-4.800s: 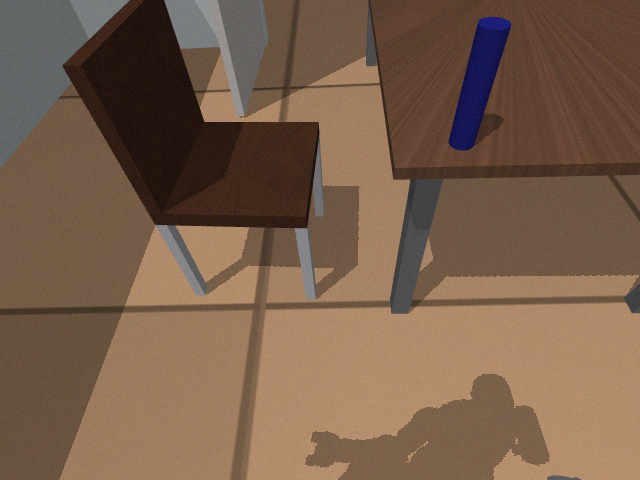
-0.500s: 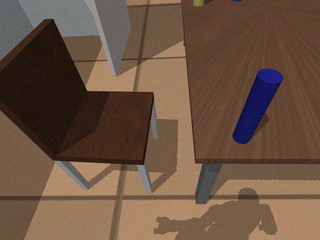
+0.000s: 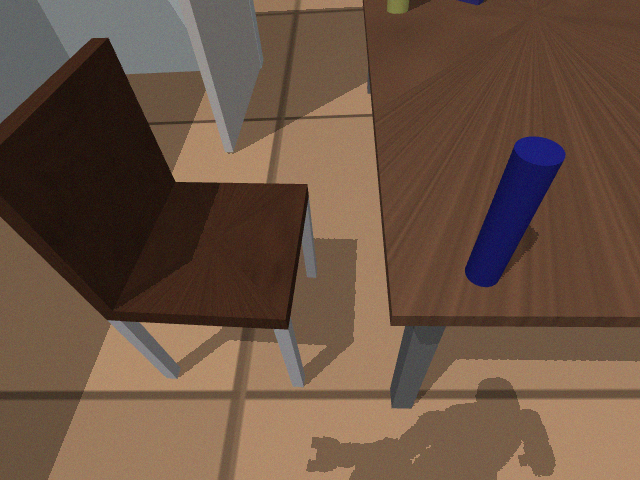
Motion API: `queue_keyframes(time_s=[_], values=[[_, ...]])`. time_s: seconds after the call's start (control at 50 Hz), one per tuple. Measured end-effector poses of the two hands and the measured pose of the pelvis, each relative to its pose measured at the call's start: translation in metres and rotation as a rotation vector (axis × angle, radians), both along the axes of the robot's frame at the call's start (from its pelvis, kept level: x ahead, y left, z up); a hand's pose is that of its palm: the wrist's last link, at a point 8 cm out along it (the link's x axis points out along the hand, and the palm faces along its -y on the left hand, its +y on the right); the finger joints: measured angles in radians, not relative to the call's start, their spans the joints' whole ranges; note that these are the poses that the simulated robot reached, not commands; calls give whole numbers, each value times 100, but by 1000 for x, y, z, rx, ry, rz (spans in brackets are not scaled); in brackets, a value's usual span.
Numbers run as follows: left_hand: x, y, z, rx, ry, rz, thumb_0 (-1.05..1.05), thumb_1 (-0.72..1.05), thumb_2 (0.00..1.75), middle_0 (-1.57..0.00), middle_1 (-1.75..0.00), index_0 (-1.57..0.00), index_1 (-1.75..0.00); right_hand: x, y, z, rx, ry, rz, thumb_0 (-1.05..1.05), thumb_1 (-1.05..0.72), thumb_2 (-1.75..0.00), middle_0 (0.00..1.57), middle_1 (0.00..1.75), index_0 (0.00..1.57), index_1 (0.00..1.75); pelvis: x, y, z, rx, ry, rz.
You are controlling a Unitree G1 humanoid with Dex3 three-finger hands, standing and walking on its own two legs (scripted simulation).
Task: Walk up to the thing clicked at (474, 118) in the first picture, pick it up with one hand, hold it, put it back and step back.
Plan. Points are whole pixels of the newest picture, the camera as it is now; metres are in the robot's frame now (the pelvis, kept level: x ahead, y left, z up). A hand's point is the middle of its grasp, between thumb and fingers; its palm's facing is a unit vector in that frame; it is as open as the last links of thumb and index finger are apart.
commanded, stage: stand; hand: right
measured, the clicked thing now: (505, 222) +0.39 -0.20 +0.09
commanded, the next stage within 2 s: rise first in 0.78 s
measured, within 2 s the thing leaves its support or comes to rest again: neither
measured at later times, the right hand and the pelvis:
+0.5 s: hand out of the picture +0.07 -0.25 -0.16, palm faces -0.04 +0.94 -0.33, open 7.4 cm; pelvis +0.00 +0.00 +0.00, yaw +0 degrees
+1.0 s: hand out of the picture +0.11 -0.24 -0.15, palm faces +0.08 +0.95 -0.31, open 8.3 cm; pelvis -0.01 +0.00 -0.01, yaw +0 degrees
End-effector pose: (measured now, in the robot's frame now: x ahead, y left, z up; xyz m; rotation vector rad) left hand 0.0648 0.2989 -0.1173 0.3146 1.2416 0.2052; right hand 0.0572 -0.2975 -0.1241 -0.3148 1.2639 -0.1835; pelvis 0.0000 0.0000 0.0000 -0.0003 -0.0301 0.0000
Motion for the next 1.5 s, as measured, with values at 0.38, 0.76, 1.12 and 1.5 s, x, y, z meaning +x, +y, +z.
queue_keyframes(time_s=[0.38,0.76,1.12,1.5], values=[[4,0,1,0,-13,-3,1,90,90,-20,-30,-20,-30,5,2,1,1,-16,6,1,-91,-90,20,30,20,30,0,1,0,1,-3,0],[0,1,0,1,2,-1,1,90,90,-20,-30,-20,-30,4,1,1,-1,-3,4,1,-91,-90,20,30,20,30,2,1,0,-1,1,1],[79,-16,13,-20,-350,26,1,49,49,-8,-11,-8,-11,87,11,26,-11,-421,-91,1,-50,-50,10,11,9,11,-13,5,-9,5,79,-14],[103,-42,44,-76,-555,-49,0,-43,5,-7,-5,-7,-6,96,-4,127,-171,-804,-59,0,37,-8,5,5,5,6,7,12,-4,-6,19,-25]])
